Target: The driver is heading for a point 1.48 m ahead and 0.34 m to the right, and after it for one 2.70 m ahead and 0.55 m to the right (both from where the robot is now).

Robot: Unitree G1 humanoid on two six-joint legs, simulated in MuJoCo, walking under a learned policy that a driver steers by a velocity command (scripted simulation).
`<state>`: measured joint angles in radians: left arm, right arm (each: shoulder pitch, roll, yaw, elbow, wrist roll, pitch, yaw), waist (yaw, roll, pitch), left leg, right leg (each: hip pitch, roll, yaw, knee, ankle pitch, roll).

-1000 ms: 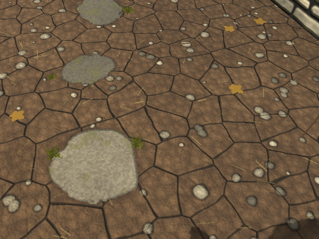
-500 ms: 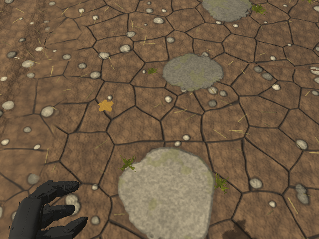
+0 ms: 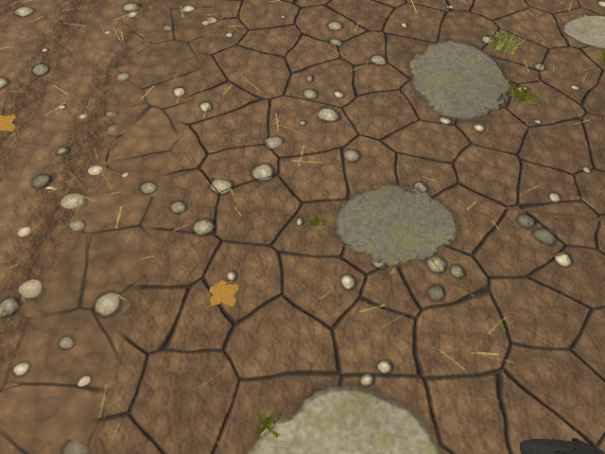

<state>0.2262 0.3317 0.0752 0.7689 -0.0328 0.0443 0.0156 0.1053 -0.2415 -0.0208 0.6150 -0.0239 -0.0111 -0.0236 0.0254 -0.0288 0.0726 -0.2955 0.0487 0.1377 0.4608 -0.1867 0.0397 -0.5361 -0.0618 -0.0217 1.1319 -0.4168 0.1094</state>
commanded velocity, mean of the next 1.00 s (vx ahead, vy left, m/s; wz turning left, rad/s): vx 0.83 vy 0.00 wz -0.35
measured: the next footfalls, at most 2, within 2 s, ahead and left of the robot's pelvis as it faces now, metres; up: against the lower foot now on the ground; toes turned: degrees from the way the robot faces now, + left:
right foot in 0.36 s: +0.19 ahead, -0.22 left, +0.00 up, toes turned -27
left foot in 0.82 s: +0.69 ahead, -0.38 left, +0.00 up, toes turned -28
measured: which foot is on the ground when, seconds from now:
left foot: down 0.00-0.36, up 0.38-0.80, down 0.82-1.00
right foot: up 0.00-0.34, down 0.36-0.80, up 0.82-1.00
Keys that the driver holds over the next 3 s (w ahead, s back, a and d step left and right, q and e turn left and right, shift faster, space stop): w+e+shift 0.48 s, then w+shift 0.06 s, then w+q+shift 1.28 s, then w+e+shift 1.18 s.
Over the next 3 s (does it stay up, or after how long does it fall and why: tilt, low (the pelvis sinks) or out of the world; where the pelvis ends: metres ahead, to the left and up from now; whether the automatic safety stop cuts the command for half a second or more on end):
stays up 2.34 -0.24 -0.02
